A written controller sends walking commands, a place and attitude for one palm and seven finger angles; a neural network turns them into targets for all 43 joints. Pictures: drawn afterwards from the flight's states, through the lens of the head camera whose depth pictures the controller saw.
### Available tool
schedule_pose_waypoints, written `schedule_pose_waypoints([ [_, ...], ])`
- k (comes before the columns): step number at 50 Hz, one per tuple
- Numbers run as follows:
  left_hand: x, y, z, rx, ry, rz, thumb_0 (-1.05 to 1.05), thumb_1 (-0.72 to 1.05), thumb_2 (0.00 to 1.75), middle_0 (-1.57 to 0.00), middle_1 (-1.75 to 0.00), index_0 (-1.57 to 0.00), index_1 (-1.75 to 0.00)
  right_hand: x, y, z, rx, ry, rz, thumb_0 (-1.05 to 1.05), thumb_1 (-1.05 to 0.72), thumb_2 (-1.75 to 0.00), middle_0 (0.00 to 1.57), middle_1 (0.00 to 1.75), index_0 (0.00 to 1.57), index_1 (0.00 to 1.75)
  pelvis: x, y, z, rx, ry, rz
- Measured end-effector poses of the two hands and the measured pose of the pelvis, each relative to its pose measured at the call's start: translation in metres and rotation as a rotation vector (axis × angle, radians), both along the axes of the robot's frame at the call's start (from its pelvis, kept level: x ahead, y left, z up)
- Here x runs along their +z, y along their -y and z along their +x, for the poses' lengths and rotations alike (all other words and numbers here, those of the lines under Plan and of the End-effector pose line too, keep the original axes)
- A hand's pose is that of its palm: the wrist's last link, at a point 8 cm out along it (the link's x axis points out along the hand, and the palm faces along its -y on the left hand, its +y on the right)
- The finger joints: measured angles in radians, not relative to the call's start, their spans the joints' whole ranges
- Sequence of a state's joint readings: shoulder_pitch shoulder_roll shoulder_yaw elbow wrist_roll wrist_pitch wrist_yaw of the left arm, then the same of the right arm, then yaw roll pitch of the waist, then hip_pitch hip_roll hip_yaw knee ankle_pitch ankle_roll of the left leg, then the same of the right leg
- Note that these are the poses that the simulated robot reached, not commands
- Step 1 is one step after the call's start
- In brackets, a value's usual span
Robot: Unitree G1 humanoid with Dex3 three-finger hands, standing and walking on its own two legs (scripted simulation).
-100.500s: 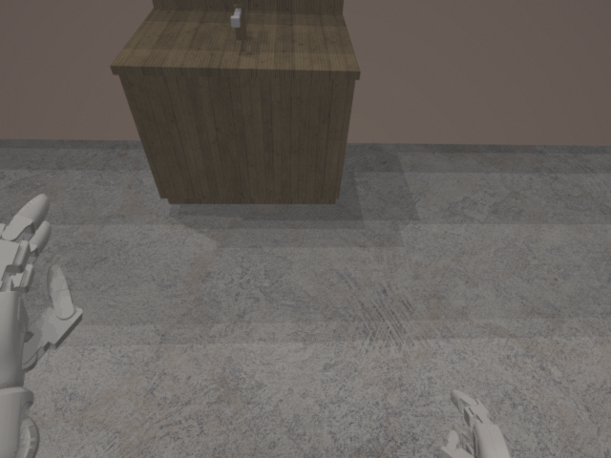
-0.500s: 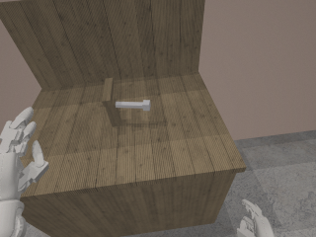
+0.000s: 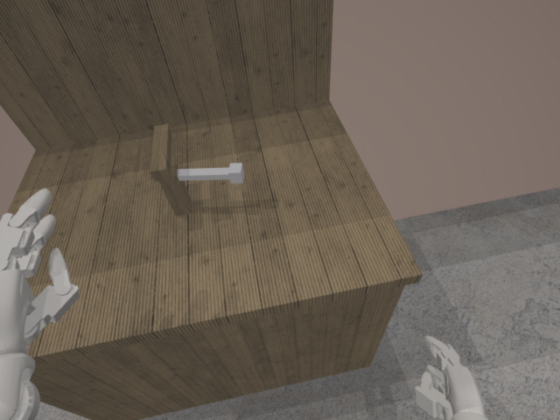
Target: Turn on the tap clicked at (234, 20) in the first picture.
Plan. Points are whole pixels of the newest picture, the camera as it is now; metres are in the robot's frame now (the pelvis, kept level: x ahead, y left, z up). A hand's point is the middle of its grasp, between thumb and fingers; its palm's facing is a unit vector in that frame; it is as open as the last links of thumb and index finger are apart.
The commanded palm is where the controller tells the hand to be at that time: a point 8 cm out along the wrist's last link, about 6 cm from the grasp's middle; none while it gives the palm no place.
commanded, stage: step back with the hand held close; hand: left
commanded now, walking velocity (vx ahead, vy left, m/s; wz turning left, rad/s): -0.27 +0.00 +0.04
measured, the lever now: (236, 173) +0.53 +0.14 +0.03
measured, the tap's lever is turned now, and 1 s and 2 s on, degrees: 77 77 77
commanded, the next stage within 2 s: stop stepping back and stand still in 1.32 s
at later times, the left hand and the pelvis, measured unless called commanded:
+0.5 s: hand (32, 369) +0.14 +0.25 +0.15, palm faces +0.40 -0.81 -0.44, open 7.4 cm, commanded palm +0.09 +0.29 +0.17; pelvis -0.07 +0.01 -0.01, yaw +1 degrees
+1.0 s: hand out of the picture +0.08 +0.26 +0.16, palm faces +0.47 -0.77 -0.44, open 7.4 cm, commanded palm +0.01 +0.29 +0.17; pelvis -0.13 +0.00 -0.02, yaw +4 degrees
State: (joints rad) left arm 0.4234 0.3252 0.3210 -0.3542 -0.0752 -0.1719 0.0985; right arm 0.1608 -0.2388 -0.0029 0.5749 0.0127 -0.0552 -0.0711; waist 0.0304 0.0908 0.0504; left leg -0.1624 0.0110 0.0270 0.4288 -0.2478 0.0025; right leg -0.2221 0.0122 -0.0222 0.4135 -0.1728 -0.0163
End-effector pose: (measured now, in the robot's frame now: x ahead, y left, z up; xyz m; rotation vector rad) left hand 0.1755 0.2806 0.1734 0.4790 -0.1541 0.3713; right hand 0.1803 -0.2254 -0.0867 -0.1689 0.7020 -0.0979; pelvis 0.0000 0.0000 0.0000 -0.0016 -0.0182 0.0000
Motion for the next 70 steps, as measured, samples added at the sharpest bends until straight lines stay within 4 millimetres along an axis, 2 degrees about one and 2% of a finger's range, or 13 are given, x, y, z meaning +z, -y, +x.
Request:
schedule_pose_waypoints([
  [5, -0.011, 0.009, -0.007, -0.067, -0.062, 0.003, 0.01, 0.89, 0.90, -0.21, -0.30, -0.21, -0.30, -0.002, 0.009, -0.023, -0.049, -0.044, -0.032, 0.01, -0.91, -0.90, 0.20, 0.30, 0.20, 0.30, -0.001, -0.004, -0.009, -0.006, -0.016, 0.011],
  [10, 0.003, 0.004, -0.024, -0.074, -0.014, 0.072, 0.01, 0.89, 0.90, -0.21, -0.30, -0.22, -0.30, -0.003, 0.012, -0.042, -0.061, -0.066, -0.054, 0.01, -0.91, -0.90, 0.20, 0.30, 0.20, 0.30, -0.004, -0.004, -0.024, -0.002, -0.021, 0.013],
  [14, 0.011, -0.004, -0.042, -0.043, 0.019, 0.103, 0.01, 0.89, 0.90, -0.21, -0.30, -0.22, -0.30, -0.004, 0.010, -0.054, -0.060, -0.058, -0.049, 0.01, -0.91, -0.90, 0.20, 0.30, 0.20, 0.30, -0.006, -0.005, -0.037, -0.001, -0.022, 0.011],
  [20, -0.001, -0.006, -0.066, -0.006, 0.015, 0.064, 0.01, 0.89, 0.90, -0.21, -0.30, -0.22, -0.30, -0.007, 0.005, -0.071, -0.051, -0.032, -0.038, 0.01, -0.91, -0.90, 0.20, 0.30, 0.20, 0.30, -0.009, -0.008, -0.056, 0.001, -0.022, 0.005],
  [25, -0.008, -0.006, -0.078, 0.000, 0.028, 0.037, 0.01, 0.89, 0.90, -0.21, -0.30, -0.22, -0.30, -0.008, 0.001, -0.087, -0.032, -0.039, -0.054, 0.01, -0.91, -0.90, 0.20, 0.30, 0.20, 0.30, -0.011, -0.010, -0.070, 0.012, -0.025, -0.004],
  [29, -0.003, -0.007, -0.085, -0.014, 0.075, 0.057, 0.01, 0.89, 0.90, -0.21, -0.30, -0.22, -0.30, -0.009, -0.001, -0.100, -0.022, -0.049, -0.070, 0.01, -0.91, -0.90, 0.20, 0.30, 0.20, 0.30, -0.014, -0.010, -0.081, 0.020, -0.020, -0.008],
  [36, 0.005, -0.010, -0.102, -0.001, 0.116, 0.117, 0.01, 0.89, 0.90, -0.21, -0.30, -0.22, -0.30, -0.014, -0.001, -0.115, -0.021, -0.056, -0.058, 0.01, -0.91, -0.90, 0.20, 0.30, 0.20, 0.30, -0.018, -0.006, -0.092, 0.043, -0.012, -0.003],
  [45, -0.009, -0.006, -0.126, -0.011, 0.128, 0.056, 0.01, 0.89, 0.90, -0.21, -0.30, -0.22, -0.30, -0.019, 0.003, -0.132, 0.006, -0.081, -0.098, 0.01, -0.91, -0.90, 0.20, 0.30, 0.20, 0.30, -0.026, -0.010, -0.114, 0.055, -0.015, 0.001],
  [52, 0.012, -0.010, -0.145, 0.031, 0.194, 0.108, 0.01, 0.89, 0.90, -0.21, -0.30, -0.22, -0.30, -0.018, -0.005, -0.151, 0.009, -0.072, -0.052, 0.01, -0.91, -0.90, 0.20, 0.30, 0.20, 0.30, -0.020, 0.004, -0.130, 0.058, -0.020, -0.026],
  [56, 0.011, 0.004, -0.155, 0.059, 0.171, 0.067, 0.01, 0.89, 0.90, -0.21, -0.30, -0.21, -0.30, -0.018, -0.003, -0.158, 0.029, -0.053, -0.004, 0.01, -0.91, -0.90, 0.20, 0.30, 0.20, 0.30, -0.017, 0.018, -0.139, 0.031, -0.043, -0.024],
  [60, 0.002, 0.034, -0.160, 0.016, 0.109, 0.018, 0.01, 0.89, 0.90, -0.20, -0.30, -0.21, -0.30, -0.025, 0.008, -0.168, 0.041, -0.069, 0.025, 0.01, -0.91, -0.90, 0.20, 0.30, 0.20, 0.30, -0.014, 0.031, -0.155, 0.040, -0.035, -0.040],
  [63, 0.004, 0.051, -0.166, -0.042, 0.078, 0.005, 0.01, 0.89, 0.90, -0.21, -0.30, -0.21, -0.30, -0.016, 0.021, -0.179, 0.020, -0.102, 0.018, 0.01, -0.91, -0.90, 0.21, 0.30, 0.20, 0.30, -0.004, 0.038, -0.162, 0.029, -0.059, 0.015],
  [70, 0.009, 0.051, -0.178, -0.088, 0.077, 0.082, 0.01, 0.89, 0.90, -0.21, -0.30, -0.22, -0.30, 0.007, 0.054, -0.190, -0.034, -0.043, -0.070, 0.01, -0.91, -0.90, 0.20, 0.30, 0.20, 0.30, -0.002, 0.046, -0.188, 0.021, -0.098, 0.034],
])
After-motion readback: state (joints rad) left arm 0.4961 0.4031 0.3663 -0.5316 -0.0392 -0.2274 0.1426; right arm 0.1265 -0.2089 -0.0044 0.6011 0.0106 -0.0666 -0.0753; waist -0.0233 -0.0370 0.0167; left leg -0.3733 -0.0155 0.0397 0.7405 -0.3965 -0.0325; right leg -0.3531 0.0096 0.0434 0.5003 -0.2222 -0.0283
